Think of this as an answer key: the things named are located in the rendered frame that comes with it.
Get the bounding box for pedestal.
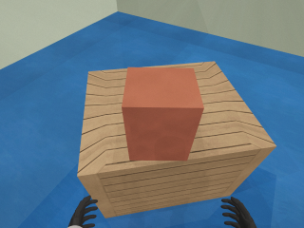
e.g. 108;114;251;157
77;61;276;219

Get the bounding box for robot left hand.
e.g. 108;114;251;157
68;195;98;228

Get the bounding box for carton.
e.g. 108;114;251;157
122;66;204;162

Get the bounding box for robot right hand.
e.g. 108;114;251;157
220;197;257;228

